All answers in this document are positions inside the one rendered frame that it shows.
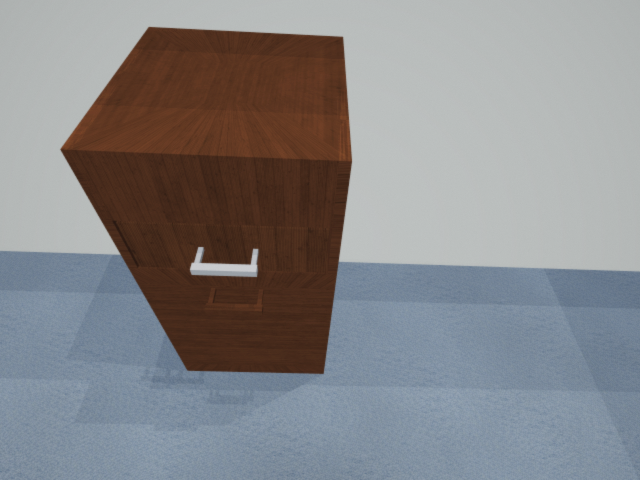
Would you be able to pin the cabinet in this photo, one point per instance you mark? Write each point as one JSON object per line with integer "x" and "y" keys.
{"x": 232, "y": 128}

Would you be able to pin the handle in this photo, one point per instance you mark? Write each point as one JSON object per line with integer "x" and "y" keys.
{"x": 213, "y": 269}
{"x": 245, "y": 309}

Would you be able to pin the drawer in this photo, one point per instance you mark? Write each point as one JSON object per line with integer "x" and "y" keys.
{"x": 175, "y": 245}

